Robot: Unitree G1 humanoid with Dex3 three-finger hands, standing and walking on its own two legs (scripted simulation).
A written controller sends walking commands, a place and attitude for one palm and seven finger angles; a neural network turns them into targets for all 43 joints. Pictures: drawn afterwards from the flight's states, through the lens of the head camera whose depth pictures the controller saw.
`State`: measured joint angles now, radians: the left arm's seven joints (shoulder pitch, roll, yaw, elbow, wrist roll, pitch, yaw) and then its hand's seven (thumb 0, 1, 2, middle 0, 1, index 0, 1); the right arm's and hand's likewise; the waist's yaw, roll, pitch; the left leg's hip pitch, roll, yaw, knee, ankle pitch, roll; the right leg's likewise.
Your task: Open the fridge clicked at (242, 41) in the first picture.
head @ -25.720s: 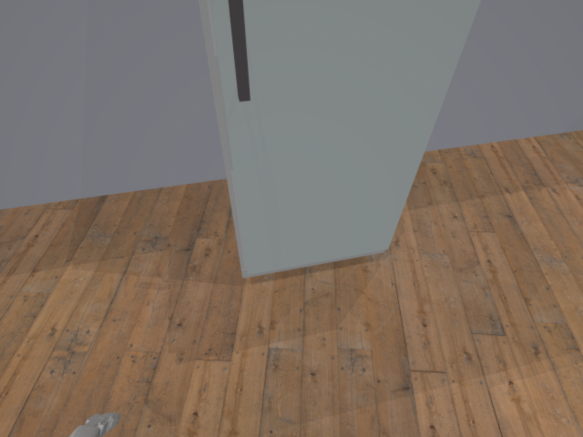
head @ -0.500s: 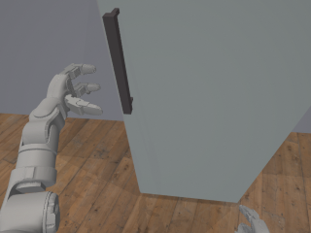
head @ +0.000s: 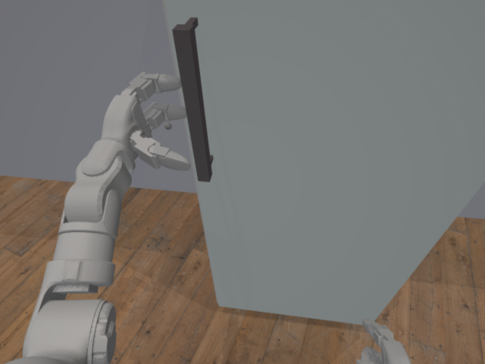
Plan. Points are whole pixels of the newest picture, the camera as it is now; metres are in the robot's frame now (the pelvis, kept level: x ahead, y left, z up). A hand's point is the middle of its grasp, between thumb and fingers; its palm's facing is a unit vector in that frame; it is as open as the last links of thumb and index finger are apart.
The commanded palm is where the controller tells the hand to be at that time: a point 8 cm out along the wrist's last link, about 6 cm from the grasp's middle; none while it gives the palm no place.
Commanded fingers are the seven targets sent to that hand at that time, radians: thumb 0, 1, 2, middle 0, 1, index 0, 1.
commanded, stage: feel for the door with the fingertips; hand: left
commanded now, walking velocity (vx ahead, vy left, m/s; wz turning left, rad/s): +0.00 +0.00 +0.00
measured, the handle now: (199, 110) +0.46 +0.10 +0.22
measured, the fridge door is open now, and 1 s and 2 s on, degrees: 0 0 0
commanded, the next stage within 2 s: slide the fingers in behind the handle in 0.62 s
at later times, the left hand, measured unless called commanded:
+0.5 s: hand (165, 128) +0.41 +0.15 +0.21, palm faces -0.04 -1.00 +0.01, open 14.0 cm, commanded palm +0.40 +0.20 +0.22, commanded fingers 0.00 -0.50 0.30 -0.30 -1.20 -0.30 -1.20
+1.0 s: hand (172, 125) +0.41 +0.14 +0.22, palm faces -0.06 -1.00 +0.02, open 14.0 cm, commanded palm +0.39 +0.19 +0.22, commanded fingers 0.00 -0.50 0.30 -0.30 -1.20 -0.30 -1.20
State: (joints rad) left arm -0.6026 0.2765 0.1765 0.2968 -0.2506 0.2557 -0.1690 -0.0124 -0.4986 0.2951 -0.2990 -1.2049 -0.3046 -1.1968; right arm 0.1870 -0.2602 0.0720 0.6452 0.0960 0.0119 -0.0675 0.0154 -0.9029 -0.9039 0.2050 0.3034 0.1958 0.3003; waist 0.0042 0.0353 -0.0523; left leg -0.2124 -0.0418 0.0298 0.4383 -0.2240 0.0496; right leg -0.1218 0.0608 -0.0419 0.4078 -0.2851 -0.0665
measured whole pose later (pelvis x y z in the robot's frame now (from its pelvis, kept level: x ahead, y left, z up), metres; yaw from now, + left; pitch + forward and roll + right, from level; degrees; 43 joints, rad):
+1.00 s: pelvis +0.00 +0.01 +0.00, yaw -1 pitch +0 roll +0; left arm -0.70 0.27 0.18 0.49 -0.21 0.26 -0.11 -0.01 -0.50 0.30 -0.30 -1.21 -0.30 -1.20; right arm 0.25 -0.26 0.05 0.66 0.09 0.03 -0.07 0.02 -0.90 -0.90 0.21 0.30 0.20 0.30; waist -0.02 0.04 -0.05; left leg -0.20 -0.05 0.04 0.42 -0.21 0.06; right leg -0.12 0.06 -0.03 0.39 -0.27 -0.05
